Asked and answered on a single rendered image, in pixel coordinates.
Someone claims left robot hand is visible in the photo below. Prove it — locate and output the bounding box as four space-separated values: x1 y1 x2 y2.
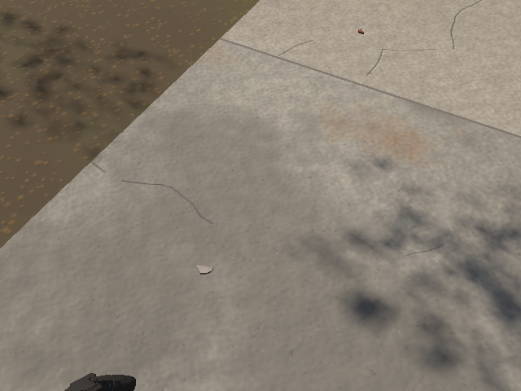
64 373 136 391

